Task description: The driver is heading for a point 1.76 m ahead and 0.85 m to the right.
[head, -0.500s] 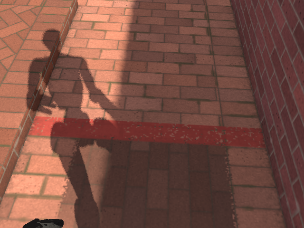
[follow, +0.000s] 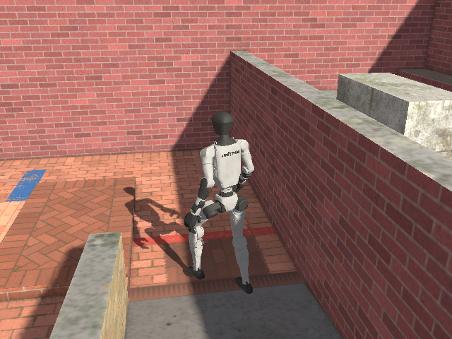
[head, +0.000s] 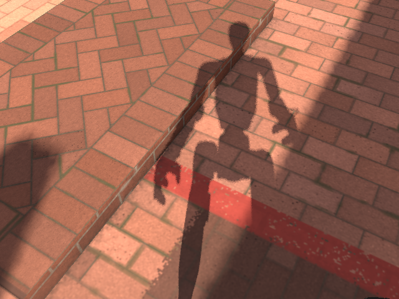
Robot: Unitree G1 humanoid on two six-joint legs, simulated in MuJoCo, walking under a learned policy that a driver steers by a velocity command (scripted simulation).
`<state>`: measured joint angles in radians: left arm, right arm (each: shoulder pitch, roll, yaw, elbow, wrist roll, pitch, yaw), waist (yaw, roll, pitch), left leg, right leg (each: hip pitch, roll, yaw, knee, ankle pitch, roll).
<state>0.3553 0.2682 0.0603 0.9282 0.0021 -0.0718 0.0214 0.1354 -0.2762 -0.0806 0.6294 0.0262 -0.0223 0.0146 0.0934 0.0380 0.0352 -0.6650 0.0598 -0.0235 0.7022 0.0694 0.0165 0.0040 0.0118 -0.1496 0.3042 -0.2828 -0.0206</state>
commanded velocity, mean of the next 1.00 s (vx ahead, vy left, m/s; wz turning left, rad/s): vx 0.34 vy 0.00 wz -0.34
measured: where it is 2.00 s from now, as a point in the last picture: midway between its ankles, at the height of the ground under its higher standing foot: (354, 211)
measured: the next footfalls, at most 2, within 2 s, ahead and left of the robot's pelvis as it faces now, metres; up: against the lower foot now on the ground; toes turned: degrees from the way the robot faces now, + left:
left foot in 0.08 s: +0.22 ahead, +0.12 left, +0.00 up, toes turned +2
right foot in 0.68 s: +0.24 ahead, -0.19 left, +0.00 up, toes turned -19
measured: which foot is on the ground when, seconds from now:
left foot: up 0.00-0.06, down 0.08-0.68, up 0.70-1.00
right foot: down 0.00-0.08, up 0.10-0.66, down 0.68-1.00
